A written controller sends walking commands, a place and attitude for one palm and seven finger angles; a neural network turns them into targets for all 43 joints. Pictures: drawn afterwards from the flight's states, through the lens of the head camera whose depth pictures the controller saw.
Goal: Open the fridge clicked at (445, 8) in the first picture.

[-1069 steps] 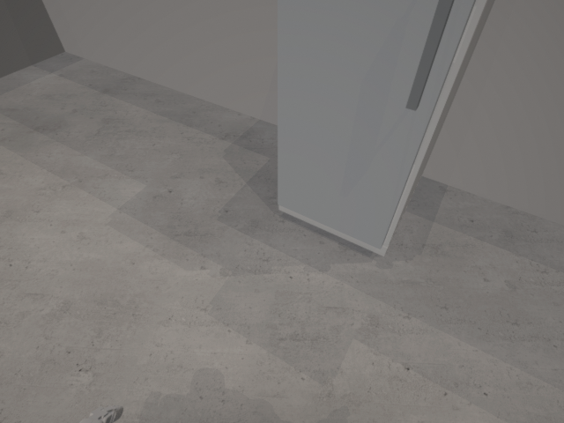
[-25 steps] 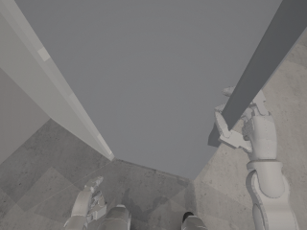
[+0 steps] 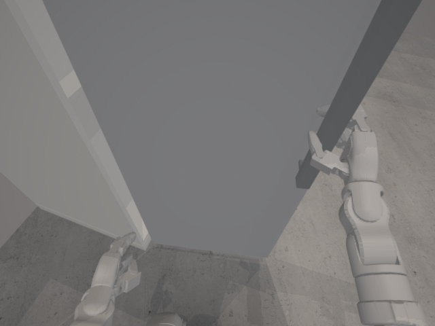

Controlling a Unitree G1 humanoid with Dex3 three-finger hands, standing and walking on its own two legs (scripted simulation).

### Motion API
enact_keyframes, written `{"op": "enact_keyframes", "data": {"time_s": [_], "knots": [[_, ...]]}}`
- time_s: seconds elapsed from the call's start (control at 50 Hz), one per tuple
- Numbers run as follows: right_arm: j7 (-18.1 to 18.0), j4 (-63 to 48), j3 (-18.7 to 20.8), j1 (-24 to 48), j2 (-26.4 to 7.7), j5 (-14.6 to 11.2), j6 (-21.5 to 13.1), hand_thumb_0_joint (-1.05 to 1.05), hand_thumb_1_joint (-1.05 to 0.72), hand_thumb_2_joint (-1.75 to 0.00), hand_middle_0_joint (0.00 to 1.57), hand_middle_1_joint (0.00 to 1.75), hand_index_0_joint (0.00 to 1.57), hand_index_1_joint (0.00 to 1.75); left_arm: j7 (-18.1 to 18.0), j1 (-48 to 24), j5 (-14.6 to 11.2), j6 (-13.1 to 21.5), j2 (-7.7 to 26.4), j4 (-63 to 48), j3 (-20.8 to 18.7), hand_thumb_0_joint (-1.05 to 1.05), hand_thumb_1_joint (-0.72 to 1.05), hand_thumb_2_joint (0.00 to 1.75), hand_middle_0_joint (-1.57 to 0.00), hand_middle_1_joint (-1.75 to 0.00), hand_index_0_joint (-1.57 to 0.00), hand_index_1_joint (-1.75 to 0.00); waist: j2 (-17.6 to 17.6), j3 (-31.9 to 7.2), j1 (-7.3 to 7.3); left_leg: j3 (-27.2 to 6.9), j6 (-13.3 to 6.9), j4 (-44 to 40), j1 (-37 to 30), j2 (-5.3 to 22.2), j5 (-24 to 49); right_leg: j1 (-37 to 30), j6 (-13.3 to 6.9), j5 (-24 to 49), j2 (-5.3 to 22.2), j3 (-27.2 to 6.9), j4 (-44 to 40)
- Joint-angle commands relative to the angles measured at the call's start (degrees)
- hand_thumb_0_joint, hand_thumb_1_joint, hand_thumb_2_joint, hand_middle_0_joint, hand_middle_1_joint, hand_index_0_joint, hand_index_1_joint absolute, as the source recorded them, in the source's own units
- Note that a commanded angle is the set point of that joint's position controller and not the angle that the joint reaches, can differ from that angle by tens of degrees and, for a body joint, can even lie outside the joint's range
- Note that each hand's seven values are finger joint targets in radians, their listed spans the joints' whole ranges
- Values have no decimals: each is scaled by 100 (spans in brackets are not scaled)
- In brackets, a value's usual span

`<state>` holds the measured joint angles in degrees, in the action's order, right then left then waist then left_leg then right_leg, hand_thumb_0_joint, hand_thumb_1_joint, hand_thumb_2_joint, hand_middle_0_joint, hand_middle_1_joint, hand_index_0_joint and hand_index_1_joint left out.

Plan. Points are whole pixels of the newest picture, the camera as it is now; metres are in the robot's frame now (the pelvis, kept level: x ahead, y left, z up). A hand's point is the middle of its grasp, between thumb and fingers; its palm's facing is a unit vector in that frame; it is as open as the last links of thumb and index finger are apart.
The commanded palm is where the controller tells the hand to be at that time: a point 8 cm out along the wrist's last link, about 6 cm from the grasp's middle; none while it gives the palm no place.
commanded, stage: stop walking and hold the door back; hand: right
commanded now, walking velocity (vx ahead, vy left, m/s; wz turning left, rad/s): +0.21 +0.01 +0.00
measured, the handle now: (346, 86) +0.43 -0.16 +0.23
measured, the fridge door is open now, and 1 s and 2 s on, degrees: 76 70 70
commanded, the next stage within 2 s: loosen the grip on the handle in 0.42 s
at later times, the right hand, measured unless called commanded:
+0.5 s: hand (318, 136) +0.40 -0.14 +0.14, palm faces +0.16 +0.97 -0.20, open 6.4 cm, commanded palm +0.37 -0.19 +0.14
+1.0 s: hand (326, 141) +0.43 -0.17 +0.11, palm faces +0.19 +0.96 -0.21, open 13.4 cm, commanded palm +0.39 -0.22 +0.12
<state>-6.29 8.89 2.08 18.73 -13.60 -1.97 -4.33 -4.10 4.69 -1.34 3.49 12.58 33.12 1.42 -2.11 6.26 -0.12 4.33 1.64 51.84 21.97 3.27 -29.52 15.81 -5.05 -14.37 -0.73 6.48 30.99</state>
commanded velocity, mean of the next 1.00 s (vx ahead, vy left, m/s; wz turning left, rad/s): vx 0.06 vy -0.04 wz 0.00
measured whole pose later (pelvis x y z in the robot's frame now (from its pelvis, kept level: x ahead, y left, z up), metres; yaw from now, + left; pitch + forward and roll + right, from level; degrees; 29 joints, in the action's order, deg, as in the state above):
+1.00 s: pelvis -0.03 -0.03 +0.00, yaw +0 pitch +4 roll +1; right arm -10.5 48.4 10.1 41.7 -14.4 5.6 -6.2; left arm 2.7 19.5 1.8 7.7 10.7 44.5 0.6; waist 1.3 -0.6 -4.5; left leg 0.8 2.5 29.7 19.0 5.0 -15.0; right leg 22.9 -1.6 -13.7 2.0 5.7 32.2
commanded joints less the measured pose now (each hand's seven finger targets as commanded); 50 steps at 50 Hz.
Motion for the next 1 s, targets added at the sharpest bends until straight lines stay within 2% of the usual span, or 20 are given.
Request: {"op": "enact_keyframes", "data": {"time_s": [0.0, 0.1, 0.12, 0.16, 0.18, 0.28, 0.48, 0.5, 0.52, 0.54, 0.56, 0.58, 0.62, 0.64, 0.68, 0.7, 0.76, 0.88, 0.9, 0.98], "knots": [[-35, -1092, 347, 2886, -775, -31, -416, 0, -90, -90, 45, 140, 45, 140, -35, 272, -41, 184, 788, -470, -279, 0, 90, 90, -20, -30, -20, -30, -108, -2171, -122, -136, 103, -80, 31, -82, 586, -1441, -531, 2379, 1650, -1519, -857], [-21, 162, 619, 3570, -1214, -31, -304, 0, -90, -90, 45, 140, 45, 140, -175, 222, 22, 159, 808, -313, -184, 0, 90, 90, -20, -30, -20, -30, -661, -2061, 39, 200, -14, -2138, -1685, -198, 802, -74, -90, -1161, 1163, -886, -966], [-10, 396, 551, 3753, -1213, -9, -322, 0, -90, -90, 45, 140, 45, 140, -187, 232, 44, 148, 737, -277, -160, 0, 90, 90, -20, -30, -20, -30, -454, -1950, 30, -210, -185, -2634, -1984, 50, 585, 379, 76, -1540, 942, -788, -559], [-38, 967, 858, 4030, -1706, -1, -320, 0, -90, -90, 45, 140, 45, 140, -215, 313, 101, 103, 647, -204, -197, 0, 90, 90, -20, -30, -20, -30, 1528, -1420, 91, -3106, -1158, -3985, -1915, 1908, -580, 1776, 591, -1450, 124, -362, 1608], [-84, 1172, 1233, 3966, -1992, -39, -364, 0, -90, -90, 45, 140, 45, 140, -236, 246, 139, 159, 799, -132, -251, 0, 90, 90, -20, -30, -20, -30, 1113, -1251, 241, -3318, -1347, -4163, -1794, 2312, 333, 1937, 663, -1267, 205, -722, 2630], [28, 2351, 1564, 4265, -2315, 99, -629, 0, -90, -90, 45, 140, 45, 140, -212, 651, 70, 230, 802, 276, -239, 0, 90, 90, -20, -30, -20, -30, 1250, -1764, 52, -1134, -766, -3056, -2291, 1518, 3737, 1700, 713, -564, 260, -583, 2770], [121, 1615, 1564, 3605, -2025, -3, -826, 0, -90, -90, 45, 140, 45, 140, -189, 710, 61, 219, 903, -29, -440, 0, 90, 90, -20, -30, -20, -30, 1272, -2107, -4, -620, -518, -2517, -2080, 1127, 3804, -356, 667, 653, 155, 104, -463], [-10, 1339, 2593, 6898, -4235, 454, -895, 0, -90, -90, 45, 140, 45, 140, -227, 1043, 28, 299, 659, -317, -116, 0, 90, 90, -20, -30, -20, -30, -278, -1528, 226, 31, 10, -1827, -1529, 235, 703, -178, 580, -134, 393, -124, -1325], [498, 2971, 1624, 5947, -2576, 819, -525, 0, -78, -84, 45, 140, 45, 140, 80, 1333, 279, 667, 976, 270, -610, 0, 90, 90, -20, -30, -20, -30, 768, -2425, -181, -175, -315, -2136, -777, -237, 2715, -797, 375, 1546, 172, -440, -707], [408, 2749, 1139, 5494, -1636, 468, -592, 0, -66, -78, 45, 140, 45, 140, 206, 1701, 100, 671, 958, 260, -637, 0, 90, 90, -20, -30, -20, -30, 1486, -2424, -491, -37, -186, -2393, -860, -358, 2989, -784, 352, 1663, 199, -431, -489], [328, 3094, 1410, 4890, -1780, 636, -520, 0, -54, -73, 45, 140, 45, 140, 209, 1764, 134, 617, 1117, 295, -773, 0, 90, 90, -20, -30, -20, -30, 2021, -2836, -230, -163, -192, -2283, -1492, -331, 3691, -732, 336, 2203, 196, -328, -516], [320, 3133, 1143, 4731, -1375, 484, -415, 0, -42, -67, 45, 140, 45, 140, 330, 1527, 71, 585, 1078, 242, -736, 0, 90, 90, -20, -30, -20, -30, 1175, -2817, -109, -159, -153, -2460, -956, -391, 2755, -794, 363, 1139, 43, -271, -524], [116, 2570, 1033, 5390, -1459, 606, -358, 0, -17, -55, 45, 140, 45, 140, 432, 1500, 96, 643, 1023, 234, -599, 0, 90, 90, -20, -30, -20, -30, -944, -2604, -116, -83, -318, -2426, -505, -375, 2114, -958, 539, 580, 33, -409, -679], [7, 2851, 843, 5290, -1199, 747, -312, 0, -5, -49, 45, 140, 45, 140, 501, 1529, 87, 655, 937, 319, -571, 0, 90, 90, -20, -30, -20, -30, -1230, -2089, -137, -48, -383, -2411, -288, -403, 2068, -812, 586, 455, 56, -567, -714], [-236, 2921, 780, 4903, -1081, 934, -289, 0, 19, -37, 45, 140, 45, 140, 621, 1493, 120, 643, 973, 278, -555, 0, 90, 90, -20, -30, -20, -30, -1059, -1516, -213, -35, -392, -2499, -145, -413, 1895, -439, 566, 84, 128, -639, -763], [-342, 3071, 1128, 4682, -1424, 1029, -262, 0, 31, -32, 45, 140, 45, 140, 621, 1511, 149, 617, 1044, 243, -565, 0, 90, 90, -20, -30, -20, -30, -591, -1535, -196, -42, -395, -2560, -329, -432, 1886, -276, 500, 156, 123, -632, -732], [-445, 2715, 688, 5003, -775, 806, -237, 0, 55, -20, 41, 135, 41, 135, 634, 1526, 155, 615, 1027, 239, -602, 0, 90, 90, -20, -30, -20, -30, 323, -2035, -428, -33, -300, -2572, -279, -475, 1775, -456, 440, 77, 229, -710, -693], [-522, 1250, 340, 5298, -398, 537, -603, 0, 55, -20, 33, 125, 33, 125, 635, 1658, 231, 792, 997, 420, -663, 0, 90, 90, -20, -30, -20, -30, -240, -3219, -440, -31, -232, -2397, -43, -575, 2262, -1772, 625, 1641, 425, -981, -456], [-610, 3113, 1626, 4899, -1940, 788, -528, 0, 55, -20, 32, 123, 32, 123, 507, 1915, 338, 666, 1179, 786, -626, 0, 90, 90, -20, -30, -20, -30, 531, -2248, -489, -82, -217, -2465, 110, -586, 2113, -852, 555, 1093, 365, -882, -390], [-484, 2821, 1099, 5216, -1386, 840, -733, 0, 55, -20, 26, 117, 26, 117, 527, 1800, 321, 544, 1052, 630, -570, 0, 90, 90, -20, -30, -20, -30, -2, -2142, -492, -46, -219, -2469, -44, -512, 1897, -450, 507, 532, 238, -698, -482]]}}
